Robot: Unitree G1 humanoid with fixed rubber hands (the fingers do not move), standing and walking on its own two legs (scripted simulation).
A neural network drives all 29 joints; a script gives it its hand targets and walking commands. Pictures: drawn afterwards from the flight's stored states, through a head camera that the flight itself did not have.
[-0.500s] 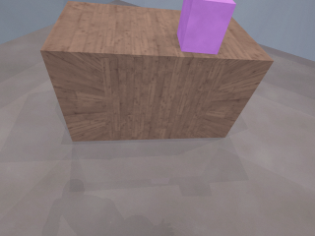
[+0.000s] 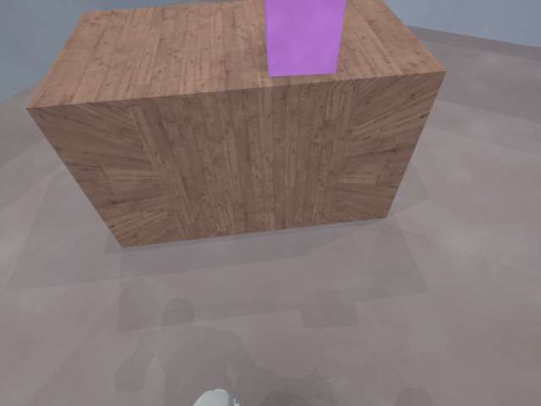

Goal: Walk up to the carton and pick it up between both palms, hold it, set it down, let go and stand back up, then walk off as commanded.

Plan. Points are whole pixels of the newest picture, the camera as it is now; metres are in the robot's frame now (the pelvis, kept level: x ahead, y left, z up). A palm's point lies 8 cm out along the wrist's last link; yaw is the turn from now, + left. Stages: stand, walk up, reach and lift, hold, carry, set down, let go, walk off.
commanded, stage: walk off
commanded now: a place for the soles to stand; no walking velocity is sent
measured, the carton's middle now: (300, 15) +1.11 -0.02 +0.08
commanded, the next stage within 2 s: stand in 0.76 s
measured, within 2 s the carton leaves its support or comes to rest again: neither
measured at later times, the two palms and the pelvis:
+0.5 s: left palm out of the picture +0.08 +0.34 -0.12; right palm out of the picture +0.08 -0.32 -0.07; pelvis +0.04 +0.02 +0.00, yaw +1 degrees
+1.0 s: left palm out of the picture +0.13 +0.33 -0.09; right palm out of the picture +0.13 -0.29 -0.10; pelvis +0.07 +0.01 +0.00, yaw +0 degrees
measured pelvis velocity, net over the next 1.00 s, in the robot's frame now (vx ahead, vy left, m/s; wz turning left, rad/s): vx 0.07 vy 0.01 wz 0.00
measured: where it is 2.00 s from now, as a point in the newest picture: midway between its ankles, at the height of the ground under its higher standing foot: outside the picture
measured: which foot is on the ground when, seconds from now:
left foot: up 0.00-0.50, down 0.52-1.00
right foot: down 0.00-0.52, up 0.54-0.84, down 0.86-1.00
